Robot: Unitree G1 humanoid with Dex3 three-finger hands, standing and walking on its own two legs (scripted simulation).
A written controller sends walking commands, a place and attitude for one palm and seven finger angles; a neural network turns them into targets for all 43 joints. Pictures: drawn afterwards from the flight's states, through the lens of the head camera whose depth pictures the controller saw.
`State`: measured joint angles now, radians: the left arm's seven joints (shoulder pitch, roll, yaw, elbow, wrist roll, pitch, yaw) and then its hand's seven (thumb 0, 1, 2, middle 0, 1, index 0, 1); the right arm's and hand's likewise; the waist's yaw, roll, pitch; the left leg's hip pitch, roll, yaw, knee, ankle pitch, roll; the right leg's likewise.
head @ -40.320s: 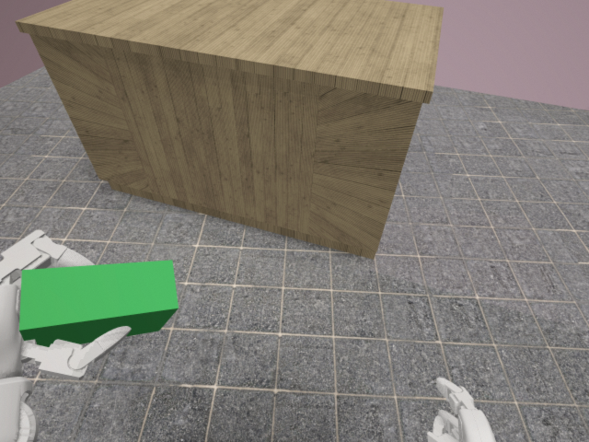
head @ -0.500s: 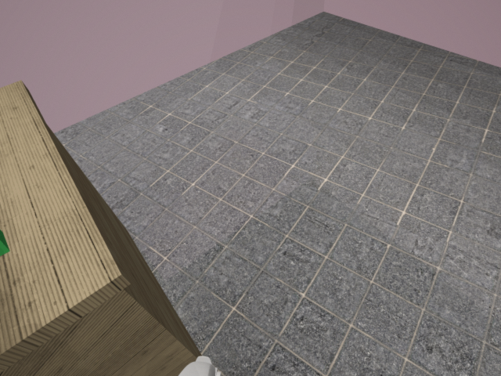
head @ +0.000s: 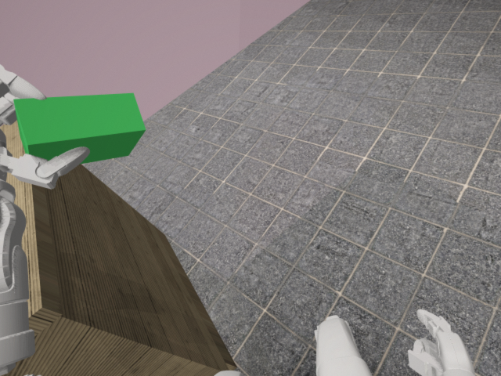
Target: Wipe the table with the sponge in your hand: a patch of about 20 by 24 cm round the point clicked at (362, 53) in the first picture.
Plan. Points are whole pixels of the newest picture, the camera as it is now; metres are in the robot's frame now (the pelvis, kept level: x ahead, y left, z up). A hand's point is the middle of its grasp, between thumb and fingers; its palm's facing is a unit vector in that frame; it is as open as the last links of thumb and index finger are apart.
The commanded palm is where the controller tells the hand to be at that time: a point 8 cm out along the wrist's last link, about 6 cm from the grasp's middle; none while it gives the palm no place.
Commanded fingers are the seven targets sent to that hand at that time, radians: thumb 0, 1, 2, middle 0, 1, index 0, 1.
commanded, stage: bring the hand home and regain balance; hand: left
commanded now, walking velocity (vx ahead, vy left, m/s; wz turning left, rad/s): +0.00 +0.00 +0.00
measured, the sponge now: (99, 130) +0.39 +0.11 +0.27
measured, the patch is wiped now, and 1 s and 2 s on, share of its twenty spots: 0.75 0.75 0.75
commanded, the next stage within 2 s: come to a stop and stand still in 1.72 s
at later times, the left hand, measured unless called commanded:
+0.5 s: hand out of the picture +0.08 +0.13 +0.28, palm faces +0.56 -0.78 -0.29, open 9.2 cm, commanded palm +0.01 +0.20 +0.28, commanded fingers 0.00 0.10 1.30 -1.20 -1.60 -1.20 -1.60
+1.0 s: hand out of the picture -0.01 +0.09 +0.27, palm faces +0.54 -0.74 -0.41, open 9.2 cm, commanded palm -0.09 +0.14 +0.28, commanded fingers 0.00 0.10 1.30 -1.20 -1.60 -1.20 -1.60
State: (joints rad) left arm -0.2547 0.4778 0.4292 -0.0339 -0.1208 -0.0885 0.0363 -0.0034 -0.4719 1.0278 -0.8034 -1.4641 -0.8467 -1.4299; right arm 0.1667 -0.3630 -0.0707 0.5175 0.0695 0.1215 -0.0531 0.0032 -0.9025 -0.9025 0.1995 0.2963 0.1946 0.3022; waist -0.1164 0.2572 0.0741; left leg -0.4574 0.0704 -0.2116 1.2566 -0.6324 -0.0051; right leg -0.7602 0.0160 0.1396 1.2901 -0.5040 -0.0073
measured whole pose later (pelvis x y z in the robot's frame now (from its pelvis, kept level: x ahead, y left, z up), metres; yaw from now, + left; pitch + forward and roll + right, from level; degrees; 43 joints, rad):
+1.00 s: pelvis -0.18 -0.17 +0.09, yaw +12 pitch -3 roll +3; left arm 0.37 0.31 0.28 -0.38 -0.04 -0.11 0.12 -0.01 -0.49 1.05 -0.83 -1.48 -0.88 -1.45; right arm 0.26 -0.23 0.00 0.69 0.01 -0.10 -0.07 0.01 -0.90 -0.90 0.20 0.30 0.20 0.30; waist 0.00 0.07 0.01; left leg -0.32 0.01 0.00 0.84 -0.47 0.01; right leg -0.42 0.03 -0.06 0.66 -0.20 -0.09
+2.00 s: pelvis -0.27 -0.24 +0.10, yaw +10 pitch +0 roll -1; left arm 0.06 0.51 0.49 -0.25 -0.04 -0.25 0.11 -0.01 -0.49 1.06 -0.83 -1.48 -0.88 -1.44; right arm 0.18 -0.21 0.00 0.60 0.02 -0.14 0.00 0.01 -0.90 -0.90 0.20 0.30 0.20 0.30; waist 0.07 -0.01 0.09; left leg -0.23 0.01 0.00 0.55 -0.33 0.02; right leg -0.32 0.10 -0.06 0.41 -0.09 -0.08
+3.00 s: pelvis -0.25 -0.17 +0.10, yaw +8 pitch +0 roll -1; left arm 0.37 0.35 0.35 -0.43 -0.02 -0.19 0.09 -0.01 -0.50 1.05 -0.84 -1.49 -0.89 -1.46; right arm 0.21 -0.19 0.03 0.52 0.00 -0.06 -0.02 0.01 -0.90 -0.90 0.20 0.30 0.20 0.30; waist 0.03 -0.03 0.06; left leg -0.14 -0.07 0.06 0.49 -0.35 0.07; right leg -0.29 0.04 0.01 0.46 -0.16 0.00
